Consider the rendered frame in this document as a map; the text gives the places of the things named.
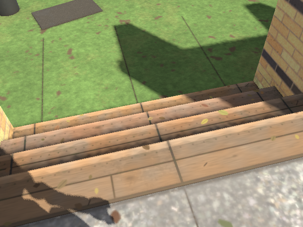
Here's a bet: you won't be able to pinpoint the stairs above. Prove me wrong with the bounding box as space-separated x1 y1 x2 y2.
0 81 303 177

